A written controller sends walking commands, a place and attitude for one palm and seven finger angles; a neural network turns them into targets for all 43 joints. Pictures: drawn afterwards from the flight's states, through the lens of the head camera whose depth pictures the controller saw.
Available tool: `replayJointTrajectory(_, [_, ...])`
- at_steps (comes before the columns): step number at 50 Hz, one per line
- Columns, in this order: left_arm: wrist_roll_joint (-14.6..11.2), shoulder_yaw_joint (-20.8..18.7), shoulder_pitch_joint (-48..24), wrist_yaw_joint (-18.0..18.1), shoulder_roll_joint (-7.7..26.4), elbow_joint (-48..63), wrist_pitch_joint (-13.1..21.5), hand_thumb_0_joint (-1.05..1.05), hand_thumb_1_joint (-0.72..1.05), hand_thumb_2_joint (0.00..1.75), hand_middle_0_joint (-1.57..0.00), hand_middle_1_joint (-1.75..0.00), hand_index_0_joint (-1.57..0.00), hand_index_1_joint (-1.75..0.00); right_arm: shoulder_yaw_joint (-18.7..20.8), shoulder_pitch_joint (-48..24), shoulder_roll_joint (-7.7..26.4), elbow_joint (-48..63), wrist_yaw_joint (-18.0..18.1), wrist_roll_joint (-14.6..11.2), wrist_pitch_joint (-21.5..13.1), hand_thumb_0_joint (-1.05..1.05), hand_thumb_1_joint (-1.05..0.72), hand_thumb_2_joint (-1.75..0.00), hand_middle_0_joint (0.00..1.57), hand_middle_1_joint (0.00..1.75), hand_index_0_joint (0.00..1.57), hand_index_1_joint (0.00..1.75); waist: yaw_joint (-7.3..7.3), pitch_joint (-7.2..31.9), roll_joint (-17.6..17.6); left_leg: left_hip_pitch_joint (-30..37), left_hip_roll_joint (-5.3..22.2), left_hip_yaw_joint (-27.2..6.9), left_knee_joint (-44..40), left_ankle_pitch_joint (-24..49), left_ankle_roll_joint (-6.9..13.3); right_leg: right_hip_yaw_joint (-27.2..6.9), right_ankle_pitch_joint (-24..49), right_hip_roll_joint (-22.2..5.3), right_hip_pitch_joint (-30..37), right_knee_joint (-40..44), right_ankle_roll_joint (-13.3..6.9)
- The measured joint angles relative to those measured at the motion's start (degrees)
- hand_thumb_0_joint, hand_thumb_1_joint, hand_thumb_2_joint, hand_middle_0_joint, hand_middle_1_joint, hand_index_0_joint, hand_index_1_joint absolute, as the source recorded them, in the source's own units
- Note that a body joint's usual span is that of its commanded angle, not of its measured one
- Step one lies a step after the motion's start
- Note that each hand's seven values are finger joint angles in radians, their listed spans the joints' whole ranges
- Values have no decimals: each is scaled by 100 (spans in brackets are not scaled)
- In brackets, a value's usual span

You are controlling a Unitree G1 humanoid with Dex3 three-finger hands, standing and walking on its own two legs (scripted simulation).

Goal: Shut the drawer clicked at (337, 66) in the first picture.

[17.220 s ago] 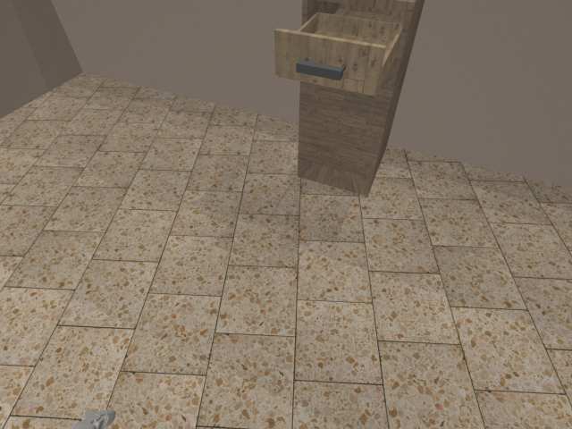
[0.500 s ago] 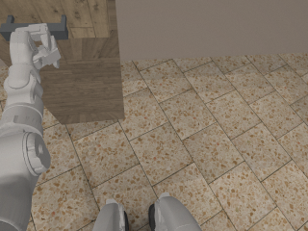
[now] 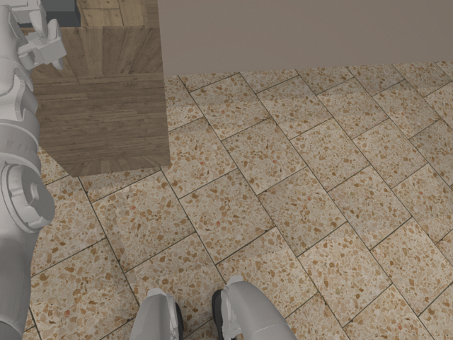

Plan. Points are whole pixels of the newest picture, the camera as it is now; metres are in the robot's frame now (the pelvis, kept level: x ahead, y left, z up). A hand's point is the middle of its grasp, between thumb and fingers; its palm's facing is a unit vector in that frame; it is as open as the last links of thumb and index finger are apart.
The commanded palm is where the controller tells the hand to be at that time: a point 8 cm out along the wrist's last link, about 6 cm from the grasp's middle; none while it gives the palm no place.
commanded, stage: push the drawer shut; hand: left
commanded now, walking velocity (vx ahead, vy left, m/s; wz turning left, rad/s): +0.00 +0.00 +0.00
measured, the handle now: (28, 2) +0.66 +0.21 +0.09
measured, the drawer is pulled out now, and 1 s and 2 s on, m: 0.00 0.00 0.00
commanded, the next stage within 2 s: pull the fist back off the drawer in 0.18 s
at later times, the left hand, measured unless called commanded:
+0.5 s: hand (47, 38) +0.59 +0.18 +0.09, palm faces +0.04 -1.00 -0.03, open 3.4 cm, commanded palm +0.60 +0.20 +0.09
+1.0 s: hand (60, 43) +0.58 +0.17 +0.09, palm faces +0.06 -1.00 -0.01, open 3.2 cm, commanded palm +0.55 +0.21 +0.09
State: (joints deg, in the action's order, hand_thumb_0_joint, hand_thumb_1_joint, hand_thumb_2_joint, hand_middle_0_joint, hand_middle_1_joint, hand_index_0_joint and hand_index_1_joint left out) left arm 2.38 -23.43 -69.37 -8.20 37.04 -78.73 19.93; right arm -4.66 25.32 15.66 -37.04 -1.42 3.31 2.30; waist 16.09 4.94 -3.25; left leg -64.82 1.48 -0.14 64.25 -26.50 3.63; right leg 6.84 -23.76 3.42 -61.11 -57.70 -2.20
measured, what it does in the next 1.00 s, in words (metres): stands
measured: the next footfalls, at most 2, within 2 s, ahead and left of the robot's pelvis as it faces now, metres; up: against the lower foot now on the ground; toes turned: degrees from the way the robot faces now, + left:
none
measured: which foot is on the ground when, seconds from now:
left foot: down 0.00-1.00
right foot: down 0.00-1.00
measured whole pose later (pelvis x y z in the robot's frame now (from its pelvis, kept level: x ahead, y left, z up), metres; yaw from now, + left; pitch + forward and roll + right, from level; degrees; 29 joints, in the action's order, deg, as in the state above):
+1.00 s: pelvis +0.01 +0.00 +0.01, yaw -1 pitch +26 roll -5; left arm 0.2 -24.6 -63.1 -6.8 33.3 -71.4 18.0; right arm -4.5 25.6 15.6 -35.1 -2.5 2.9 2.1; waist 14.9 5.2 -3.2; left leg -62.1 1.9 1.1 62.3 -26.6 3.8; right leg 5.3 -23.5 3.9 -59.1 -56.0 -2.0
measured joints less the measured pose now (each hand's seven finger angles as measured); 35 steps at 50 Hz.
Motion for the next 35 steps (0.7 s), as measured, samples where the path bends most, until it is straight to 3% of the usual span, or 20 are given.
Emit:
replayJointTrajectory(18, [-1,411,-720,-12,439,-267,-293,6,55,89,-140,-160,-140,-160,-149,6,70,-124,117,-2,-340,0,-90,-90,20,30,20,30,203,-43,-18,-565,-47,-103,242,117,51,121,114,-55,-481,-166,42])
replayJointTrajectory(35, [68,261,-588,142,229,41,-437,5,59,88,-140,-160,-140,-160,-88,115,15,-27,-33,65,-355,0,-90,-90,20,30,20,30,153,-29,-1,-569,-46,-105,263,116,45,120,115,-52,-484,-183,36])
